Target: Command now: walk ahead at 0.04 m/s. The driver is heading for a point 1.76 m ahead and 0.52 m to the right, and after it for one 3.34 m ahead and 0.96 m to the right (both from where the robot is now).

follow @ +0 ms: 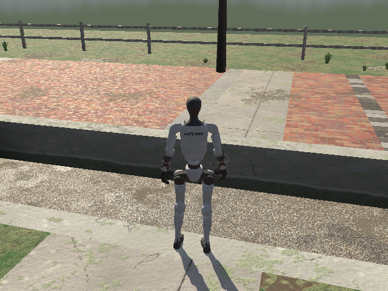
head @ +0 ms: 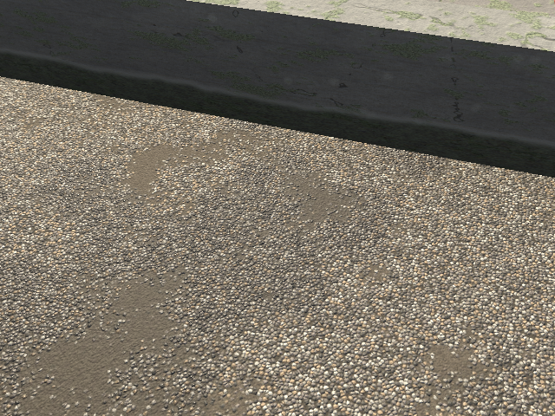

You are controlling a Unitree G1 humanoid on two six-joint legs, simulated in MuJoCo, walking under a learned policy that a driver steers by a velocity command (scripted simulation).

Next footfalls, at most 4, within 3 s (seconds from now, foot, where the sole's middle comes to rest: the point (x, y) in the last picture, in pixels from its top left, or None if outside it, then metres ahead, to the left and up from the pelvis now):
none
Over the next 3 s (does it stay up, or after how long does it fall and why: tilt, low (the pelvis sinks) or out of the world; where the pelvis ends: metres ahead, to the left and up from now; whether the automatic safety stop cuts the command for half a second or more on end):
stays up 0.01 0.01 0.00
